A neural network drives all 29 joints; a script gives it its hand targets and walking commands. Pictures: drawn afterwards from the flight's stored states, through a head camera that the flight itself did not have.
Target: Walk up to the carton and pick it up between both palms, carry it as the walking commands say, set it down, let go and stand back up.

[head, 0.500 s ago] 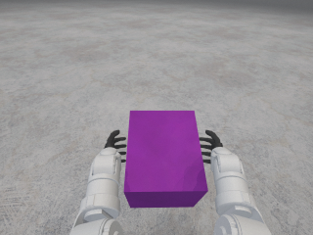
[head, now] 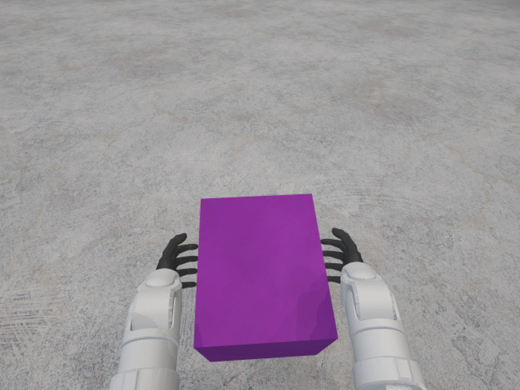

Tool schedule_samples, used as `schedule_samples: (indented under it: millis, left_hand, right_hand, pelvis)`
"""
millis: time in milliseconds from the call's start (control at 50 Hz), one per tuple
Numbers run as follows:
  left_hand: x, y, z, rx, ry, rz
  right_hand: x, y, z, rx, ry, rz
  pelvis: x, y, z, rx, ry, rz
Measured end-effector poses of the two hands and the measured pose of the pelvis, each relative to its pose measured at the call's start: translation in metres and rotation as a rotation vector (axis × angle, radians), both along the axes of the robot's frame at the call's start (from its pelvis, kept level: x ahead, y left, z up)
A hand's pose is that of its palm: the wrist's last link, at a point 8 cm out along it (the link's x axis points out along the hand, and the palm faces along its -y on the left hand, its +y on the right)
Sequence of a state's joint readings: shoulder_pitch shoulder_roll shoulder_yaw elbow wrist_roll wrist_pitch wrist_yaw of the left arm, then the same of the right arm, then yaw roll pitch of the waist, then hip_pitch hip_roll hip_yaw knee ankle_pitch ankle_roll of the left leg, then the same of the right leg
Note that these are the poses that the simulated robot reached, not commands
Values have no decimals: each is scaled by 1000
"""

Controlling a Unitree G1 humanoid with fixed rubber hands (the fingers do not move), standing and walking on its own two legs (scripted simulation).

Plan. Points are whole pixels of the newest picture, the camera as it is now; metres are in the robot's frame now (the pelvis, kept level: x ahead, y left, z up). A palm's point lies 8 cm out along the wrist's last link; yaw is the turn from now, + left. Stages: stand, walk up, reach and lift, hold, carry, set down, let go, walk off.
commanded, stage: set down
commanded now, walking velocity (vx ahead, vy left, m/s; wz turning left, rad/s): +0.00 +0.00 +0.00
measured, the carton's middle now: (260, 279) +0.33 +0.02 -0.05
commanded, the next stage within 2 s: none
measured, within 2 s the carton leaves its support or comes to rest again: neither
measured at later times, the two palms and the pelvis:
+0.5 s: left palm (176, 292) +0.29 +0.16 -0.03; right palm (340, 299) +0.29 -0.12 -0.03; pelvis -0.03 +0.02 -0.02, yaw +0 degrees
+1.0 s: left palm (188, 300) +0.33 +0.16 -0.13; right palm (329, 308) +0.32 -0.13 -0.13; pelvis -0.06 +0.02 -0.08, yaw +0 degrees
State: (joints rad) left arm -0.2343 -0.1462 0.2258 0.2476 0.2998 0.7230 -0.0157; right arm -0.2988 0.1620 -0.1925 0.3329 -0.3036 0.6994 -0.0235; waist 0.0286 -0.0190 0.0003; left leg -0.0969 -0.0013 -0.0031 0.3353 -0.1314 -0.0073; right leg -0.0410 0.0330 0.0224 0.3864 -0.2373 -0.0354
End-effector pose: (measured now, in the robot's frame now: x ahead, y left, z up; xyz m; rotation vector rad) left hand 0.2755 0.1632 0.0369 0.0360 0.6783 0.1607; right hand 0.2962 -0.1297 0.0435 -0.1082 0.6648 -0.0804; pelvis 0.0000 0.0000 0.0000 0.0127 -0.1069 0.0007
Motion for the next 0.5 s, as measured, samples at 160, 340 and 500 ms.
schedule_samples:
  millis: [160, 340, 500]
  left_hand:
    - [-2, 6, -22, -16, 50, 8]
    - [9, 6, -45, -3, 62, 4]
    - [17, 1, -70, -4, 42, 12]
  right_hand:
    - [-2, 6, -20, 9, 49, 1]
    - [-4, 7, -48, 25, 60, -45]
    - [-6, 5, -73, 35, 42, -98]
  pelvis:
    - [-2, 7, -3, -5, 19, -4]
    - [-12, 17, -10, -9, 80, -7]
    - [-26, 22, -20, -11, 164, -9]
